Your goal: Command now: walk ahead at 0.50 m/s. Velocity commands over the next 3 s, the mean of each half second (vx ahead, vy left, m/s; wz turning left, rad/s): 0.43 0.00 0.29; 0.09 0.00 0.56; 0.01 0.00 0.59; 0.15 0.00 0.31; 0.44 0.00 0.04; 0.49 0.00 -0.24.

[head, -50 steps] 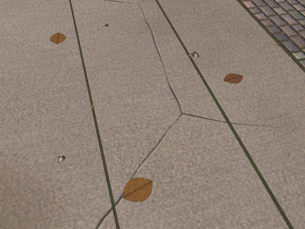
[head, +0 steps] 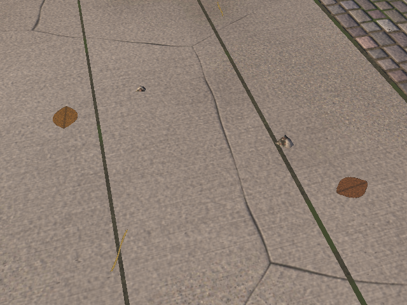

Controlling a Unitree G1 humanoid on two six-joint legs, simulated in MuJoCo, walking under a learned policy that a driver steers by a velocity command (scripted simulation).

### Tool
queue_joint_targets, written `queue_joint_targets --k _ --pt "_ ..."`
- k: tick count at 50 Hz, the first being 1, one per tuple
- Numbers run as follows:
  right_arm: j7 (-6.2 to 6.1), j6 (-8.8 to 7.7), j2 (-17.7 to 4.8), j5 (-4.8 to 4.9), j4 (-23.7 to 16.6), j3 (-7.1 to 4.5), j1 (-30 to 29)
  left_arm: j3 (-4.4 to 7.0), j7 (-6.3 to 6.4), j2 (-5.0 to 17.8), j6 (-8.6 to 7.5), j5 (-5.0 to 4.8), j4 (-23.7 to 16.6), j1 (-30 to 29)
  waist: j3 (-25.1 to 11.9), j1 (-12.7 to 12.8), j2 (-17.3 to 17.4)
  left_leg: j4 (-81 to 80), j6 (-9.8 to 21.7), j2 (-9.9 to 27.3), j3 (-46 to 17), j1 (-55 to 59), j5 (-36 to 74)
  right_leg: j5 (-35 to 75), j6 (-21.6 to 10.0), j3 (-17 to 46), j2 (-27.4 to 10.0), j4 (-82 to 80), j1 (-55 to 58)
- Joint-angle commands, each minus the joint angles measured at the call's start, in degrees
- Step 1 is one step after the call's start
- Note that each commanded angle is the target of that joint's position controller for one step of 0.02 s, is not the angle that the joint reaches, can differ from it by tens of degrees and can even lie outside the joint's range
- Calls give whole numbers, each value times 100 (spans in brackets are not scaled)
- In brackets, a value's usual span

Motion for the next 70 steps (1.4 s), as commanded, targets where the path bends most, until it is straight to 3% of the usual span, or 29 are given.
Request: queue_joint_targets --k 1,4,6,7,8,9,10,11,13,19,23,29,30,31,32,33,34,35,37,41,46,54,58,59,60,61,62,64,70 --pt "-58 -47 -857 -29 -69 -165 313 45 15 330 -102 -16 -505 -752 384 -56 638 -243 683 1662 -706 -95 2106 51 -93 -178 170 -460 25" --pt "-116 -11 -930 -60 24 -184 255 95 46 427 -159 -2 -529 -682 371 70 649 219 603 1824 -763 238 2986 -515 -323 -199 331 -787 417" --pt "-124 22 -1021 -59 30 -196 22 197 119 557 -256 28 -190 418 -150 613 554 1521 449 1623 -656 74 4198 -726 -508 -307 670 -1284 1855" --pt "-113 19 -918 -28 -27 -156 -20 304 189 824 -339 122 136 1470 -805 994 284 2786 339 1317 -483 -672 3521 -713 -692 39 353 -1400 3352" --pt "-70 7 -408 152 -286 -21 256 460 268 1433 -373 270 186 2230 -1696 1052 -706 4813 94 657 -127 -2391 1074 -1725 -1102 2227 -1362 -1709 5056" --pt "-104 39 -553 150 -205 -100 545 502 226 1535 -279 112 205 2099 -2021 862 -1179 5934 100 72 -483 -3393 -1702 -1877 -1422 3935 -2036 -2466 5251" --pt "-128 90 -884 53 -190 -201 151 411 210 1128 -239 8 103 1498 -1152 666 -376 6183 167 514 -845 -3684 -1290 -2139 -1248 3142 -1773 -2520 4496" --pt "-86 79 -756 43 -236 -184 -167 310 194 729 -271 -23 36 1047 -507 551 -84 5993 161 740 -834 -3650 -805 -1880 -1112 2360 -1524 -2737 3703" --pt "-22 181 -568 -60 -224 -187 -287 217 224 393 -355 -36 117 819 -41 297 -178 5535 92 999 -800 -3298 -387 -1048 -738 1259 -1057 -3045 2868" --pt "87 426 -285 -108 -444 -176 -747 220 296 436 -538 -100 347 1164 111 36 -133 5042 -191 954 -420 -3575 367 2603 -700 -397 -825 -2802 2771" --pt "156 410 -130 -91 -761 -59 -1539 212 364 482 -450 -113 392 1164 151 197 -314 3312 -189 746 58 -3089 1240 2891 -646 -1102 -568 -2552 2698" --pt "138 383 -488 -212 -822 -160 -1139 351 493 758 -232 -135 435 1217 -297 54 -363 2473 273 331 271 -2332 420 3795 -567 -1126 -916 -915 3457" --pt "102 324 -568 -227 -721 -215 -740 376 487 793 -168 -139 398 1155 -530 -119 -176 2069 400 193 265 -1900 564 3477 -471 -1170 -843 -46 3422" --pt "31 231 -857 -263 -650 -312 -307 410 455 871 -121 -145 353 1234 -849 -372 360 1474 612 440 -211 -1111 2020 2179 -186 -1245 -580 1309 2948" --pt "-45 213 -1571 -203 -712 -487 -396 320 407 377 -84 -85 95 1609 -1240 70 1551 2043 1208 2053 -2069 114 5837 -2803 89 -1262 275 3054 1391" --pt "-51 338 -1786 69 -784 -579 -177 308 391 417 31 -117 -7 1714 -2086 -86 1527 1550 2213 2712 -3635 749 5655 -3836 229 -126 926 4126 461" --pt "-88 442 -1582 127 -936 -548 -501 298 391 484 79 -61 5 1481 -1704 -46 753 1204 2119 2626 -3313 269 4116 -3494 224 287 552 4143 199" --pt "-132 509 -1205 98 -1014 -451 -935 296 387 468 76 -69 -62 1063 -931 17 446 940 1884 2323 -2946 -500 3047 -2996 224 314 405 3833 67" --pt "-185 556 -826 79 -1038 -345 -1260 329 412 531 131 32 -137 828 -387 259 367 671 1351 1705 -2379 -1328 2404 -2399 254 379 217 2974 339" --pt "-112 487 -1034 -16 -1084 -401 -1269 304 402 377 346 2 -115 1007 -739 365 454 641 1020 1335 -2163 -1552 2114 -2128 314 364 398 2369 777" --pt "-109 613 -1177 -35 -1155 -463 -1183 339 424 525 437 -15 -354 436 -579 136 835 276 798 1173 -2720 -1561 -409 -1984 401 494 466 1581 508" --pt "-72 688 -1240 -89 -1213 -528 -1163 302 469 568 305 -131 -518 333 -533 54 959 303 731 1135 -3442 -1477 -617 -2268 181 581 812 450 1036" --pt "-23 747 -1202 -15 -1264 -533 -1473 290 527 612 210 -204 -385 1113 -500 432 1038 343 338 834 -3537 -2051 -605 -1940 -131 457 1081 -1410 2469" --pt "-38 739 -1107 45 -1310 -506 -1532 327 578 768 176 -156 -344 1335 -441 537 849 550 11 506 -3288 -2478 -1074 -1694 -224 633 801 -2281 3048" --pt "-75 734 -767 110 -1320 -431 -1175 431 637 1271 169 -91 -480 1147 -549 271 -265 1852 -309 -77 -2523 -2962 -1759 -2571 -501 1971 -503 -2946 3371" --pt "-122 688 -929 50 -1346 -486 -1274 478 619 1649 173 16 -778 371 -84 233 -1099 3297 -428 -819 -1194 -3812 -1780 -2494 -1056 3293 -1632 -3333 2671" --pt "-116 669 -1337 -158 -1298 -573 -1398 405 576 1265 178 38 -770 297 10 157 -321 4300 -501 -215 -1277 -3448 -1514 -1570 -1247 2735 -1580 -3055 2127" --pt "-19 719 -1154 -159 -1124 -554 -981 266 516 822 145 -26 -874 -94 -110 -152 -160 5252 -511 -240 -1221 -3132 -969 -284 -930 1510 -815 -2634 2041" --pt "164 880 -982 -62 -1312 -401 -1488 326 470 977 160 -31 -757 830 -155 446 -494 5076 -849 131 -740 -3848 -1028 1696 -1063 730 -762 -2071 3550"
Next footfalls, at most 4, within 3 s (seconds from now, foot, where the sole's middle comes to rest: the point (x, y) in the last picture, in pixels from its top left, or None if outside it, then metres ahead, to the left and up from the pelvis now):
0.14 right None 0.25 -0.12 -0.78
0.62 left None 0.44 0.07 -0.78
1.18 right None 0.45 -0.11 -0.78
1.64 left None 0.30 0.05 -0.78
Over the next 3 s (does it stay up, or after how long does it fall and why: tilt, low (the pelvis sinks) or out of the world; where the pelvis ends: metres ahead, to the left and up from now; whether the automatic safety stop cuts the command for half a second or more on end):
stays up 0.70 0.41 0.00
